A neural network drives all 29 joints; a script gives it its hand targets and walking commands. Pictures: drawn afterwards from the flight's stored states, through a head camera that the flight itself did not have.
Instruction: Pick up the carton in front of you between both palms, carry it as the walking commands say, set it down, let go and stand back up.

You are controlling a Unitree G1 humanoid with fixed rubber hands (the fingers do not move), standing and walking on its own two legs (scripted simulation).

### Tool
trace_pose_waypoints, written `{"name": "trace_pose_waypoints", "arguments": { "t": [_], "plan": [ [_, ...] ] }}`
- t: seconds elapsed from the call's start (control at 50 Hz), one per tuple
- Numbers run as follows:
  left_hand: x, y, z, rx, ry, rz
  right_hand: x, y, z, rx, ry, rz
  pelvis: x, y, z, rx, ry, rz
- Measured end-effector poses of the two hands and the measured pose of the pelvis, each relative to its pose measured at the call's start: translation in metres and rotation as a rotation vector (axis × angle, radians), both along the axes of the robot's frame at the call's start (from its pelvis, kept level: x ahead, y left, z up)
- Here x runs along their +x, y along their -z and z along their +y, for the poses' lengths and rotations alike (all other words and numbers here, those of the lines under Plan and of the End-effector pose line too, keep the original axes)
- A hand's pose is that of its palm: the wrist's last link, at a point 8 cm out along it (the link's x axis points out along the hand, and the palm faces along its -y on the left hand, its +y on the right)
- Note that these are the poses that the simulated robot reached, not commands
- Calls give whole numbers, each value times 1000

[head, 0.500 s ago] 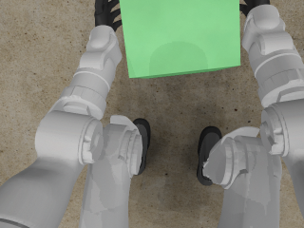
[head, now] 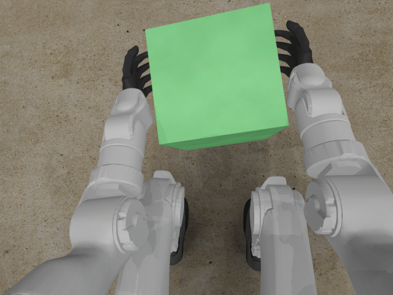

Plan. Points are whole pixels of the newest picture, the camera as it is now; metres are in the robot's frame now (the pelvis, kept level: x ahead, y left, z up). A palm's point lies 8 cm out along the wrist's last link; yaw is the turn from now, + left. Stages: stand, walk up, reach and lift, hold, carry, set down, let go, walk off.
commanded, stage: reach and lift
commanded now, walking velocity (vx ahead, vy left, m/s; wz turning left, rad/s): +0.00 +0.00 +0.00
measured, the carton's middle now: (217, 95) +0.50 +0.00 -0.16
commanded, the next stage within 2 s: none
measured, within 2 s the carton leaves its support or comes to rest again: neither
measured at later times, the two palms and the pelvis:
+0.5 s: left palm (94, 67) +0.46 +0.15 +0.06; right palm (342, 46) +0.49 -0.15 +0.06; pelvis +0.03 +0.01 +0.12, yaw -2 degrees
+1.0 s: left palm out of the picture +0.43 +0.15 +0.23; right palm out of the picture +0.44 -0.15 +0.23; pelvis +0.07 +0.01 +0.26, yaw -2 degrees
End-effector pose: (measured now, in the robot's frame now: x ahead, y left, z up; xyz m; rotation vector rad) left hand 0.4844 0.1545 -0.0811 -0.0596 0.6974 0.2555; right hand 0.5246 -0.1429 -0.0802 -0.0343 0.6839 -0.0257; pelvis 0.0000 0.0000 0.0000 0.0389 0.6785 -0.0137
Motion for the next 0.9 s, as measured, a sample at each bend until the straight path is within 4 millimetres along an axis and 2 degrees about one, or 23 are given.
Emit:
{"name": "trace_pose_waypoints", "arguments": {
  "t": [0.08, 0.14, 0.26, 0.36, 0.46, 0.56, 0.7, 0.9],
  "plan": [
    [-9, -31, 1, 2, 7, 14, -7, -38, 1, -8, 5, 12, 1, -24, 2, 4, 19, 33],
    [-9, -50, 1, -1, 16, 12, -10, -59, 1, -16, 14, 9, 2, -39, 4, 1, 26, 51],
    [-3, -80, -7, 0, 55, -5, -18, -85, -9, -11, 58, -6, 6, -65, 8, -10, 16, 71],
    [-7, -103, -11, 3, 63, -13, -28, -103, -13, -1, 71, -15, 14, -87, 9, -10, 25, 74],
    [-17, -132, -5, 4, 53, -6, -37, -129, -6, 23, 76, -6, 23, -110, 8, -7, 28, 46],
    [-23, -170, -1, -4, 47, -18, -43, -167, -3, 26, 78, -17, 33, -136, 7, -12, 22, 3],
    [-29, -221, -7, -12, 73, -11, -56, -220, -9, 15, 103, -10, 46, -176, 6, -21, 20, -69],
    [-48, -277, -9, -8, 93, 1, -81, -276, -11, 14, 122, 0, 62, -233, 4, -28, 22, -175]
  ]
}}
